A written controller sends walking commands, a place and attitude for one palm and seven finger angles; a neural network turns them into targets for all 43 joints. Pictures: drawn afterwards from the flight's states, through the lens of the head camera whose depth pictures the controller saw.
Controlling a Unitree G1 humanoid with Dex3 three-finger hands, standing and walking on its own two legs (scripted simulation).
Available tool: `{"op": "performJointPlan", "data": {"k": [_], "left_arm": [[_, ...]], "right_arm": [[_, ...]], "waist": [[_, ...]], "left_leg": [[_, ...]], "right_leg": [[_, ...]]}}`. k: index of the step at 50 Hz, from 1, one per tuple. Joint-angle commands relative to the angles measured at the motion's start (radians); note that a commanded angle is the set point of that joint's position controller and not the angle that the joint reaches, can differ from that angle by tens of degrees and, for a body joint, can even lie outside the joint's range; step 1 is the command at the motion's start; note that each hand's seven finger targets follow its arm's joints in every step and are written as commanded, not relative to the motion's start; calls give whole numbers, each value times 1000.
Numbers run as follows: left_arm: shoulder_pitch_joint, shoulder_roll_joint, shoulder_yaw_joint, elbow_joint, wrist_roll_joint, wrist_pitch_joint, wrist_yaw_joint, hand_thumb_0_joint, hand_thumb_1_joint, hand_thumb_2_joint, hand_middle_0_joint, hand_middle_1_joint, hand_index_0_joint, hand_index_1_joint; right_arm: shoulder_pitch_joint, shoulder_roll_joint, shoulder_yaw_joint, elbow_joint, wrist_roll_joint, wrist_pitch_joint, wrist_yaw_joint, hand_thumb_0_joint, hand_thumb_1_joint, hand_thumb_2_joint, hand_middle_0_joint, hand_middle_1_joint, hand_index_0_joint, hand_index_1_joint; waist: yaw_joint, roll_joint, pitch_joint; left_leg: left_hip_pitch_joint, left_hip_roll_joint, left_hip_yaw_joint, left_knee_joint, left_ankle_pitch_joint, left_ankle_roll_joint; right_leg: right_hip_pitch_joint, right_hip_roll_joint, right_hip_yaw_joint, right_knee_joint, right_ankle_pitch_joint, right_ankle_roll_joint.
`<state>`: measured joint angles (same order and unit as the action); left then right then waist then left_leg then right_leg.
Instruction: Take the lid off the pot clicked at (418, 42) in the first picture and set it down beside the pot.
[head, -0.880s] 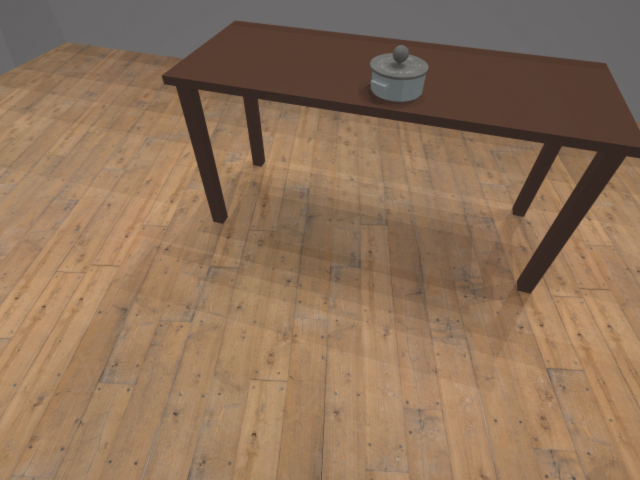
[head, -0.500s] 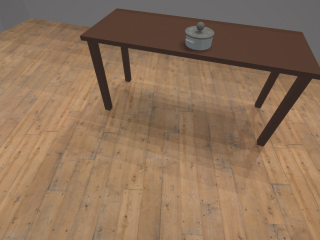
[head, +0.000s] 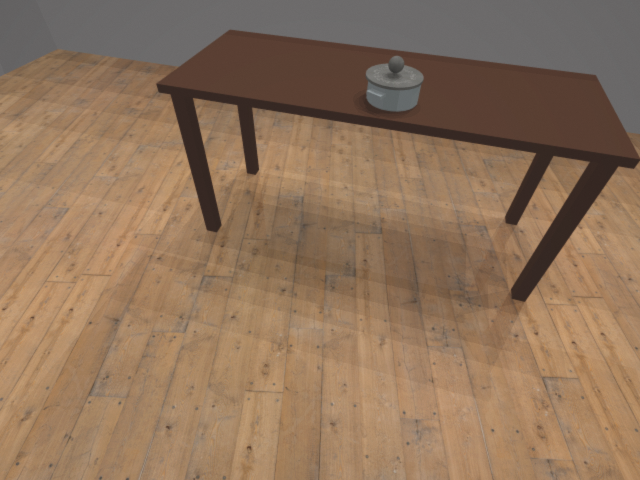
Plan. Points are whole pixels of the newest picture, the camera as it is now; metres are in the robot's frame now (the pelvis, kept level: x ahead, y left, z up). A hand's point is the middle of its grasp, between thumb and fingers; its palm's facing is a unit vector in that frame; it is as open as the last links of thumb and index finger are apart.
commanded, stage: walk to a spot facing it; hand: left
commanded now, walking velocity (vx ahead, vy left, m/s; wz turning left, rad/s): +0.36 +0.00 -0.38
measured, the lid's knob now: (396, 64) +1.22 -0.14 +0.02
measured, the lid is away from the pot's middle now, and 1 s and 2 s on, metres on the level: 0.00 0.00 0.00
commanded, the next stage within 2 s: turn to face it in 0.92 s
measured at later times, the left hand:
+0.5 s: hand out of the picture +0.06 +0.12 -0.16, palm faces -0.04 -0.99 -0.15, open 7.4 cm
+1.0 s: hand (272, 287) +0.51 +0.14 -0.16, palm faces -0.28 -0.94 -0.18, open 7.4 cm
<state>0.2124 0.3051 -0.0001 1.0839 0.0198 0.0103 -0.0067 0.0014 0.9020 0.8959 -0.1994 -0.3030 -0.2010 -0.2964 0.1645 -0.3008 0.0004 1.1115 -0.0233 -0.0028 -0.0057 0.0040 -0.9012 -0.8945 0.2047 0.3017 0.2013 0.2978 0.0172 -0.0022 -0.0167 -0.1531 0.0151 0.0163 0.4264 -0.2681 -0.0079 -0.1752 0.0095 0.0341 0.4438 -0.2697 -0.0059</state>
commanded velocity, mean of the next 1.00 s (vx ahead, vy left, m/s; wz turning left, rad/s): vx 0.28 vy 0.00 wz -0.35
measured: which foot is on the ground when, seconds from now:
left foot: down 0.00-0.20, up 0.22-0.62, down 0.64-1.00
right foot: down 0.00-0.66, up 0.68-1.00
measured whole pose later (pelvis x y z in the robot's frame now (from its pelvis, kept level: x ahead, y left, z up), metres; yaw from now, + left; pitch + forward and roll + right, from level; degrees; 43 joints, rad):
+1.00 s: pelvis +0.37 -0.02 +0.00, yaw -21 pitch -1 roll +1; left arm 0.22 0.18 0.09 0.95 0.04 0.01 -0.03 0.00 0.91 0.90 -0.19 -0.30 -0.19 -0.30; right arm 0.33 -0.17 -0.05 1.06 -0.01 -0.08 -0.03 -0.01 -0.92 -0.89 0.20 0.30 0.20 0.30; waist 0.01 -0.03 0.02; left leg -0.12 0.02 0.31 0.39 -0.25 0.06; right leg -0.67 -0.12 -0.05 1.04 -0.13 0.02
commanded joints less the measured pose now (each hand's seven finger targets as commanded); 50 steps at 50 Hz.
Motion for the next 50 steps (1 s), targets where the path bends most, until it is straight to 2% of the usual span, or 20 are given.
{"op": "performJointPlan", "data": {"k": [1, 4, 6, 8, 9, 10, 11, 12, 16, 20, 26, 28, 30, 31, 32, 33, 34, 36, 40, 50], "left_arm": [[51, 96, 35, -61, 6, -4, -9, 0, 900, 900, -200, -300, -200, -300], [39, 22, 38, -98, 5, -20, -19, 0, 900, 900, -200, -300, -200, -300], [28, 12, 44, -119, 4, -34, -23, 0, 900, 900, -200, -300, -200, -300], [132, -13, 52, -88, 5, -46, -24, 0, 900, 900, -200, -300, -200, -300], [259, 2, 61, -46, 7, -54, -19, 0, 900, 900, -200, -300, -200, -300], [409, 116, 88, 2, 13, -71, -2, 0, 900, 900, -200, -300, -200, -300], [492, 150, 92, 23, -6, -73, 15, 0, 900, 900, -200, -300, -200, -300], [484, 112, 88, 34, -8, -77, 25, 0, 900, 900, -200, -300, -200, -300], [372, -2, 60, 3, 3, -86, 29, 0, 900, 900, -200, -300, -200, -300], [368, -41, 50, 15, 3, -99, 34, 0, 900, 900, -200, -300, -200, -300], [379, -38, 53, 42, 5, -99, 45, 0, 900, 900, -200, -300, -200, -300], [348, -18, 62, 37, 4, -100, 46, 0, 900, 900, -200, -300, -200, -300], [331, -4, 70, 34, 0, -102, 44, 0, 900, 900, -200, -300, -200, -300], [352, -28, 70, 32, -3, -101, 38, 0, 900, 900, -200, -300, -200, -300], [428, -90, 72, 19, -18, -95, 27, 0, 900, 900, -200, -300, -200, -300], [389, -99, 63, -11, -16, -99, 25, 0, 900, 900, -200, -300, -200, -300], [311, -95, 61, -37, -10, -95, 25, 0, 900, 900, -200, -300, -200, -300], [263, -115, 61, -35, 2, -74, 11, 0, 900, 900, -200, -300, -200, -300], [275, -146, 73, -55, 17, -15, -6, 0, 900, 900, -200, -300, -200, -300], [-5, -111, 82, -192, 9, 5, -27, 0, 900, 900, -200, -300, -200, -300]], "right_arm": [[70, -149, -43, -47, -1, -13, 0, 0, -900, -900, 200, 300, 200, 300], [147, -175, -71, -49, 4, -33, -8, 0, -900, -900, 200, 300, 200, 300], [167, -152, -74, -51, 5, -45, -7, 0, -900, -900, 200, 300, 200, 300], [131, -116, -68, -57, 4, -48, -8, 0, -900, -900, 200, 300, 200, 300], [108, -82, -60, -64, 6, -51, -8, 0, -900, -900, 200, 300, 200, 300], [76, -1, -44, -104, 17, -61, -2, 0, -900, -900, 200, 300, 200, 300], [-1, -7, -40, -149, 11, -67, 3, 0, -900, -900, 200, 300, 200, 300], [-23, -23, -51, -143, 6, -70, 1, 0, -900, -900, 200, 300, 200, 300], [6, 52, -54, -110, 1, -60, 12, 0, -900, -900, 200, 300, 200, 300], [1, 74, -59, -132, 7, -40, 22, 0, -900, -900, 200, 300, 200, 300], [-120, 108, -50, -189, 18, -57, 37, 0, -900, -900, 200, 300, 200, 300], [-62, 90, -55, -182, 20, -66, 29, 0, -900, -900, 200, 300, 200, 300], [178, 49, -71, -106, 7, -75, 11, 0, -900, -900, 200, 300, 200, 300], [326, -20, -85, -66, -2, -76, 0, 0, -900, -900, 200, 300, 200, 300], [408, -119, -111, -55, -17, -79, -9, 0, -900, -900, 200, 300, 200, 300], [398, -140, -109, -58, 1, -71, -11, 0, -900, -900, 200, 300, 200, 300], [294, -108, -101, -84, 8, -66, -10, 0, -900, -900, 200, 300, 200, 300], [145, 34, -66, -113, 8, -83, -13, 0, -900, -900, 200, 300, 200, 300], [121, 78, -54, -110, 7, -103, -17, 0, -900, -900, 200, 300, 200, 300], [232, 8, -66, -103, 9, -90, -23, 0, -900, -900, 200, 300, 200, 300]], "waist": [[-18, 51, 157], [-43, 169, 163], [-46, 146, 130], [13, 106, 106], [68, 13, 60], [116, -315, 19], [131, -315, 44], [122, -252, 89], [31, -22, 141], [-6, -106, 154], [16, -146, 189], [-20, -150, 156], [-117, -102, 16], [-164, -25, -79], [-153, 239, -200], [-124, 261, -197], [-99, 125, -29], [-23, 62, 102], [36, 77, 101], [-33, 86, 88]], "left_leg": [[-76, 154, -159, -151, -431, 75], [46, 301, -282, -232, -363, 166], [85, 321, -237, -198, -196, 183], [-25, 257, -83, -46, -51, 128], [-148, 176, 8, 159, -24, 80], [-437, 43, 137, 489, -168, 21], [-575, 25, 88, 650, -302, 14], [-598, 58, 17, 719, -238, 24], [-574, 106, 40, 731, -63, -3], [-571, 101, 68, 644, 54, -22], [-436, 63, 119, 337, 130, 9], [-276, 26, 126, 269, 120, 37], [3, -21, 133, 163, 155, 58], [233, 64, 26, 162, 152, 80], [419, 355, -390, 29, 71, 173], [349, 471, -616, -168, -49, 222], [171, 474, -568, -226, -207, 248], [-91, 395, -338, -265, -204, 172], [-225, 316, -33, -264, -1, 142], [67, 302, 188, -150, 525, 143]], "right_leg": [[-197, -23, 73, 9, -291, -42], [-336, 4, -54, 262, -140, -22], [-341, -39, -48, 261, -179, -19], [-117, -32, -88, 103, -88, -25], [87, -39, -27, -2, -32, -49], [300, -273, 376, -154, -41, -133], [325, -398, 570, -229, 68, -198], [296, -363, 519, -204, 168, -197], [171, -281, 282, -207, 286, -214], [122, -223, 160, -252, 358, -184], [117, -192, 94, -256, 519, -150], [102, -198, 75, -173, 680, -142], [87, -152, 33, 118, 776, -111], [-53, -114, 23, 331, 558, -96], [-270, 39, -60, 681, -37, -57], [-354, 52, 16, 907, -258, -68], [-405, -26, 26, 962, -212, -79], [-400, -98, 12, 950, -59, -59], [-356, -131, -11, 839, 21, -22], [-479, -121, -114, 452, 131, 33]]}}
